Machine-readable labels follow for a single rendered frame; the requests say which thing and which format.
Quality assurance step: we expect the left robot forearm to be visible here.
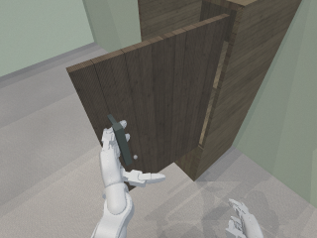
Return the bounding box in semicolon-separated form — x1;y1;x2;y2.
90;182;135;238

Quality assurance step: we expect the robot left hand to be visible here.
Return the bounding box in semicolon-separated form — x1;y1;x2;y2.
99;120;166;188

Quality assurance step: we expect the cupboard door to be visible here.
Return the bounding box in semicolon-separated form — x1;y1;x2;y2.
66;13;230;191

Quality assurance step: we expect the robot right hand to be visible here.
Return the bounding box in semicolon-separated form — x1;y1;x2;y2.
225;198;264;238

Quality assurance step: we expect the handle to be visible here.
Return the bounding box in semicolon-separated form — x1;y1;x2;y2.
107;114;133;166

